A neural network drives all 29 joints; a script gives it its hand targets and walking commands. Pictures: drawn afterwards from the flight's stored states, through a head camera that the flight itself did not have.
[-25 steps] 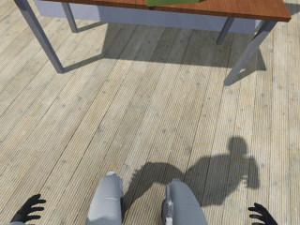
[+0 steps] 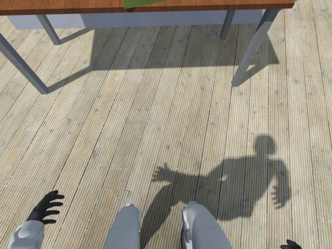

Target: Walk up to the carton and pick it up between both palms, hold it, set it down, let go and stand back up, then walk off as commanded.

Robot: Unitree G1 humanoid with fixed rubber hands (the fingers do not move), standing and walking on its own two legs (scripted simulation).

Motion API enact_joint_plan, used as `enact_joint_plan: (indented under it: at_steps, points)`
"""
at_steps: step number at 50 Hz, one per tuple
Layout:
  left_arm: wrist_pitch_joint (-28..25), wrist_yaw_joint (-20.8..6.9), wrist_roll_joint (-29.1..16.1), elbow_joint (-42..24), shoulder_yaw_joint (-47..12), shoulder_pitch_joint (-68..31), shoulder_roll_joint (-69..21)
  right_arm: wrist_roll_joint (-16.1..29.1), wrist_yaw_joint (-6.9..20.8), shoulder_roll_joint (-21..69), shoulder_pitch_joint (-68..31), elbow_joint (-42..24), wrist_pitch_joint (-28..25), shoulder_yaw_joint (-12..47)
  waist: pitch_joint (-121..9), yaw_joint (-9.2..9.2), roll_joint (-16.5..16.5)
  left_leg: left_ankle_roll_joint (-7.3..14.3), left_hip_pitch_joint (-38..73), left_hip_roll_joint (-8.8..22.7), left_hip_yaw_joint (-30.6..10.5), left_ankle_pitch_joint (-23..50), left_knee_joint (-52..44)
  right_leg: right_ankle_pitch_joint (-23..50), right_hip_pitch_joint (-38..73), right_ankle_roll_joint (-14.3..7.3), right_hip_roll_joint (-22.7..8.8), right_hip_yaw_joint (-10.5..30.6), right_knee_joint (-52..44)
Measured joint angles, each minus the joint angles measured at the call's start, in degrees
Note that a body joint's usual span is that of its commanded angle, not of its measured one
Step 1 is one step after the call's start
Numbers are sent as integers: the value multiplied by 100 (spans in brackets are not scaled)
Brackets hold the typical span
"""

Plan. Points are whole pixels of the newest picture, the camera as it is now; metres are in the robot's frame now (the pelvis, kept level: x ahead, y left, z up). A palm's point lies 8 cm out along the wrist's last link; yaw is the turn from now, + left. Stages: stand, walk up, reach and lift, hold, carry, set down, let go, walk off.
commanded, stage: walk off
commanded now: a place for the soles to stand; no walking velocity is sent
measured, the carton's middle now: out of the picture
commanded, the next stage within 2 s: stand in 0.86 s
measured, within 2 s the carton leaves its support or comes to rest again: neither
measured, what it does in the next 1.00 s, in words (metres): steps on the spot: left foot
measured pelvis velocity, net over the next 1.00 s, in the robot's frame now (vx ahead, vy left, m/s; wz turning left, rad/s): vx -0.06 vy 0.01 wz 0.06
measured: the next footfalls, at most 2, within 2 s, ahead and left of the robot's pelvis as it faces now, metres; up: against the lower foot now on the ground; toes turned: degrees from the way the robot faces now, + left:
left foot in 0.26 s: +0.05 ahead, +0.14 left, +0.00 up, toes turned +1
right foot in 1.62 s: -0.04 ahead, -0.08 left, +0.00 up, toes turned +1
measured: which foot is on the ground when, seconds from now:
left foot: down 0.00-0.02, up 0.04-0.24, down 0.26-1.00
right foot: down 0.00-1.00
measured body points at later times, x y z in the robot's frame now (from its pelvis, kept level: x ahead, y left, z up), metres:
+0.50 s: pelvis +0.02 -0.03 +0.02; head +0.09 -0.02 +0.46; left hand +0.11 +0.30 -0.09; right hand +0.16 -0.31 -0.10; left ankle +0.05 +0.12 -0.65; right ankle +0.02 -0.11 -0.65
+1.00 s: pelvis -0.06 +0.01 +0.04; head -0.02 +0.01 +0.48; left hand +0.00 +0.33 -0.09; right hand +0.05 -0.28 -0.09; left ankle +0.01 +0.14 -0.65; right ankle +0.02 -0.11 -0.65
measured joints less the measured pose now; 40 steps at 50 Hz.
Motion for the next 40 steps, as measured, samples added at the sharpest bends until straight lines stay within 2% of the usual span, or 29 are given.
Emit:
enact_joint_plan:
  at_steps: [2,4,6,9,13,14,16,18,21,25,27,30,32,35,37,38,40]
  points:
    - [-129,29,-19,-65,-38,40,-18,70,10,-29,-97,47,121,-20,5,-162,47,205,-60,-159,-402,84,320,-6,139,-49,56,-190,-26]
    - [-186,73,-36,-107,-124,195,-81,85,-28,-50,-203,104,195,-35,-108,-138,-82,321,-41,-477,-457,-373,596,-29,199,-112,32,-83,-34]
    - [-179,121,-63,-91,-226,319,-274,122,-41,-157,-248,65,174,-89,-181,-131,-8,383,-25,-585,-337,-495,749,13,338,-110,39,-63,-193]
    - [-189,177,-93,-24,-352,447,-603,162,-10,-350,-224,-19,130,-142,-271,-100,200,408,14,-520,26,-332,548,94,541,-117,45,-133,-473]
    - [-242,230,-140,94,-444,683,-813,181,83,-441,-251,-29,150,-139,-381,53,302,472,330,-430,316,50,-538,115,704,-90,39,-139,-643]
    - [-231,242,-160,149,-445,722,-815,181,108,-412,-279,-13,144,-137,-376,104,275,418,409,-426,351,401,-719,105,749,-78,24,-119,-649]
    - [-162,260,-207,313,-400,746,-762,159,153,-266,-347,14,114,-117,-344,229,92,323,552,-505,484,551,-868,112,809,-49,-67,16,-640]
    - [-85,275,-242,461,-329,752,-711,168,185,-154,-343,-38,76,-62,-421,221,85,316,521,-511,422,568,-910,491,758,-4,-56,-9,-630]
    - [-81,284,-239,584,-214,702,-559,160,206,12,-354,-57,68,10,-496,225,121,331,410,-458,268,567,-828,375,740,31,15,-129,-640]
    - [-160,264,-211,574,-100,586,-366,161,215,168,-464,-73,135,49,-434,264,156,252,300,-408,138,591,-679,186,800,-170,56,-285,-744]
    - [-243,258,-173,485,-103,589,-343,186,211,172,-534,-88,216,40,-395,235,232,351,183,-460,-9,726,-513,238,793,-196,54,-388,-735]
    - [-357,276,-102,384,-168,740,-406,155,173,89,-642,-58,312,-4,-396,283,307,456,130,-728,-251,18,-178,276,763,-177,-1,-337,-702]
    - [-375,290,-76,413,-234,832,-500,155,174,-17,-658,-57,315,-61,-417,271,431,496,141,-765,-293,-138,-58,350,768,-124,-32,-334,-761]
    - [-346,299,-70,475,-282,914,-621,145,195,-181,-589,-50,305,-118,-450,265,535,507,235,-661,-125,-94,-128,446,740,-27,-138,-323,-819]
    - [-315,290,-79,514,-296,942,-665,153,219,-266,-529,-5,279,-138,-450,263,555,536,462,-516,26,104,-635,500,712,50,-216,-306,-831]
    - [-283,282,-92,550,-301,917,-665,159,231,-278,-513,33,251,-152,-397,265,513,451,534,-495,120,659,-876,524,722,96,-282,-273,-824]
    - [-184,265,-133,650,-285,841,-647,127,251,-237,-489,108,191,-157,-276,345,346,331,631,-585,311,949,-1030,619,732,187,-383,-67,-835]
